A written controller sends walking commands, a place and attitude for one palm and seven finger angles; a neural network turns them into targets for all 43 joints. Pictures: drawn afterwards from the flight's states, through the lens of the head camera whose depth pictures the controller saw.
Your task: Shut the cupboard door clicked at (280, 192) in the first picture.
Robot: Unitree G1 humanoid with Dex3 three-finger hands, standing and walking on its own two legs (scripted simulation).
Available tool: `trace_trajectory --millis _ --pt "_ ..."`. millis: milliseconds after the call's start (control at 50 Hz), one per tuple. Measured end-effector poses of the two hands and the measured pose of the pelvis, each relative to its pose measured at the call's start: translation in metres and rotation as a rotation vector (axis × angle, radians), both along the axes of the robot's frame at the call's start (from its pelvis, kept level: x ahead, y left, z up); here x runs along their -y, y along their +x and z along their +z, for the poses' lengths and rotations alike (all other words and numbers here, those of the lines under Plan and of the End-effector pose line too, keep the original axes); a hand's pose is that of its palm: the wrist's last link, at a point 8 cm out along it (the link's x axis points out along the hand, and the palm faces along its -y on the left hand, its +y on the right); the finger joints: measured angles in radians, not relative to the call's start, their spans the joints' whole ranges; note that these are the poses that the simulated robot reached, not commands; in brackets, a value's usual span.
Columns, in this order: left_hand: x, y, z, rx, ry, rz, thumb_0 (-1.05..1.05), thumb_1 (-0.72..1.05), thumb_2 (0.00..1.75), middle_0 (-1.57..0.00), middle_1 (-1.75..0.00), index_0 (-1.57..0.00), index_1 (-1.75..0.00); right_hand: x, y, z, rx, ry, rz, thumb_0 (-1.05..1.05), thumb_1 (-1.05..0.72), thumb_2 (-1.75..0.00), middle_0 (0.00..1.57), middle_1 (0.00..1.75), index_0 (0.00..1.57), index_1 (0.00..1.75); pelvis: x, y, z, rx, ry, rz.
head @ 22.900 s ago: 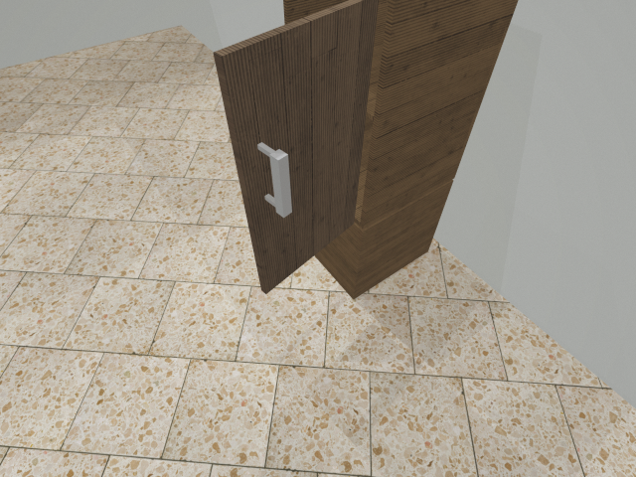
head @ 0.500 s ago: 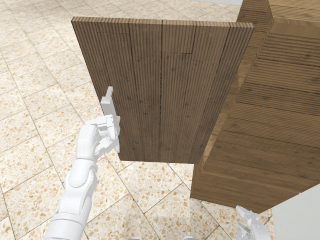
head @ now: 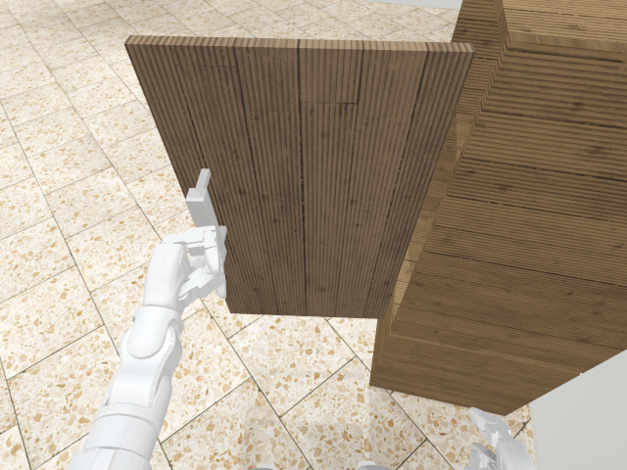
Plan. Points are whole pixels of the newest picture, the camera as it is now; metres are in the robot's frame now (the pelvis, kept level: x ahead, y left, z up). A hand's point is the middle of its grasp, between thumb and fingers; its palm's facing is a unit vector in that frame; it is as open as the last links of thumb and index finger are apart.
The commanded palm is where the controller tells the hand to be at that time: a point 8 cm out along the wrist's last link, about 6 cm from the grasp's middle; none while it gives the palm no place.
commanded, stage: push the door shut along its arc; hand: left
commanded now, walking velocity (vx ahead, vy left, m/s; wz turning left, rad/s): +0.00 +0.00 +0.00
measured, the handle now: (211, 217) +0.44 +0.15 +0.06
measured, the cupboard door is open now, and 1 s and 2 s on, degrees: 100 75 59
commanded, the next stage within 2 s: pull the fist back off the door in 1.74 s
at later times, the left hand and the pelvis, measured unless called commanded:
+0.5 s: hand (225, 225) +0.42 +0.13 +0.06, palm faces -0.19 -0.98 -0.04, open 3.2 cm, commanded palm +0.41 +0.17 +0.07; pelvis +0.00 +0.00 +0.00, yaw +0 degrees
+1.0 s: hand (253, 195) +0.48 +0.10 +0.06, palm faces -0.33 -0.94 -0.01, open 3.1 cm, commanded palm +0.48 +0.14 +0.07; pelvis +0.00 +0.02 -0.01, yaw -1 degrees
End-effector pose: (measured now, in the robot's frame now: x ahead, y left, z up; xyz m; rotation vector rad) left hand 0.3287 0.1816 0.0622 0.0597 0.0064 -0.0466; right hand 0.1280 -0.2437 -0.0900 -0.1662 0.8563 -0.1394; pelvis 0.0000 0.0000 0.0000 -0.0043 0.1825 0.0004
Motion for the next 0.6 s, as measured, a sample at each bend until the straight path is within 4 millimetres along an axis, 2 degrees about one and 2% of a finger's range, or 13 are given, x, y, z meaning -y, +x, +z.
trace_trajectory --millis 220,460,600 --pt "-0.006 0.036 0.006 0.004 -0.001 -0.051 0.04 0.89 0.92 -1.30 -1.50 -1.30 -1.50 0.009 -0.012 -0.008 -0.055 -0.016 -0.018 0.01 -0.91 -0.90 0.20 0.30 0.20 0.30 0.004 -0.002 -0.001 -0.019 0.000 0.009" --pt "-0.007 0.075 0.005 -0.025 -0.013 -0.122 0.01 0.92 0.94 -1.30 -1.50 -1.30 -1.50 0.015 -0.050 -0.014 -0.172 -0.039 -0.067 0.01 -0.91 -0.90 0.20 0.30 0.20 0.30 0.000 -0.003 -0.003 -0.051 -0.006 0.010" --pt "0.007 0.095 0.004 -0.032 -0.034 -0.179 0.02 0.92 0.93 -1.30 -1.50 -1.30 -1.50 0.011 -0.071 -0.019 -0.235 -0.040 -0.096 0.01 -0.91 -0.90 0.20 0.30 0.20 0.30 -0.007 -0.002 -0.005 -0.072 -0.009 0.004"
